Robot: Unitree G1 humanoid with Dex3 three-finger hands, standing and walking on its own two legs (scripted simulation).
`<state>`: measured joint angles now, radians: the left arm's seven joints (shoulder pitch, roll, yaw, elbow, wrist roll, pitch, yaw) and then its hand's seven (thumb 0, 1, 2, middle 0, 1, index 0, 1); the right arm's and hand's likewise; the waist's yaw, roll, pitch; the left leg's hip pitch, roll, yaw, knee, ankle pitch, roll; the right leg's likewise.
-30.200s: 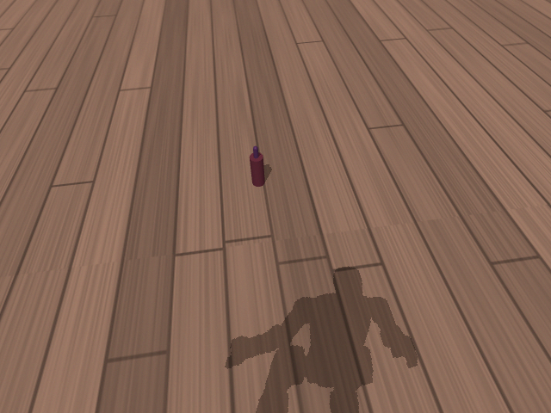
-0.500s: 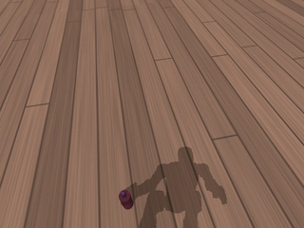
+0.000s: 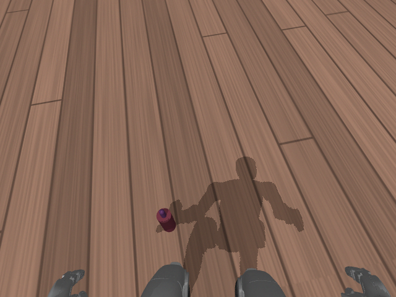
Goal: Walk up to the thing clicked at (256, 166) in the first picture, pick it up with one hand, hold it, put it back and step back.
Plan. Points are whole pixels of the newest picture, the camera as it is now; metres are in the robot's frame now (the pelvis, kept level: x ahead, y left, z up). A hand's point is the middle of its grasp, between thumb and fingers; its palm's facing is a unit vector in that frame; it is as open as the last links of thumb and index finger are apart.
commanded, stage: step back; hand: left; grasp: from the side
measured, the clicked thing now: (165, 218) +0.42 +0.20 -0.64
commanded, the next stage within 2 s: none
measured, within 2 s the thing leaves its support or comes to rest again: neither
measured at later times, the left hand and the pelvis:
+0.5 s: hand out of the picture +0.03 +0.31 -0.15, palm faces -0.06 -0.93 -0.36, open 7.4 cm; pelvis -0.09 +0.06 +0.01, yaw -2 degrees
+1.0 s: hand out of the picture -0.06 +0.33 -0.15, palm faces -0.03 -0.93 -0.36, open 7.4 cm; pelvis -0.21 +0.08 -0.01, yaw -1 degrees
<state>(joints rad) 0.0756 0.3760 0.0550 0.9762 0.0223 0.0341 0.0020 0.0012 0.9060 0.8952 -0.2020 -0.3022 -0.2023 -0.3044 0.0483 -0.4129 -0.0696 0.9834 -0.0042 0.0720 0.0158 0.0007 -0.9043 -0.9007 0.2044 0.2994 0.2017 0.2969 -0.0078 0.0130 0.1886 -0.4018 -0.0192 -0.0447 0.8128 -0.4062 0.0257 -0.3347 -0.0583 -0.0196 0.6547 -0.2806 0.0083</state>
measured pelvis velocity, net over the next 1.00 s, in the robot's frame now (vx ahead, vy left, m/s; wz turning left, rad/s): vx -0.21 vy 0.08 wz -0.02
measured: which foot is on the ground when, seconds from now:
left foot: up 0.00-0.16, down 0.18-0.64, up 0.66-0.94, down 0.96-1.00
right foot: down 0.00-0.20, up 0.22-0.58, down 0.60-0.98, up 1.00-1.00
